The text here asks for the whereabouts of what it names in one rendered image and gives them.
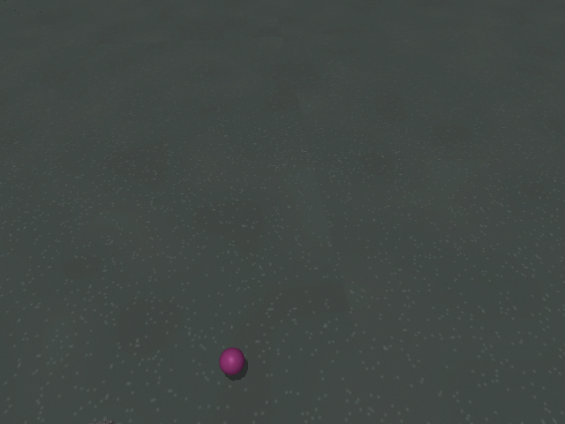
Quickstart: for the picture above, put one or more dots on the ball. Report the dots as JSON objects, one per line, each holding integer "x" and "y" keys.
{"x": 232, "y": 361}

